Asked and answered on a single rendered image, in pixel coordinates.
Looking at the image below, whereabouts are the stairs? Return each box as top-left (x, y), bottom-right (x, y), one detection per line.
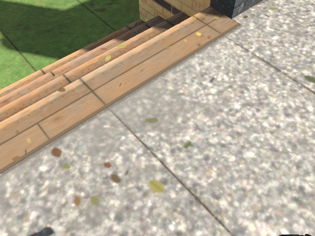
top-left (0, 12), bottom-right (190, 122)

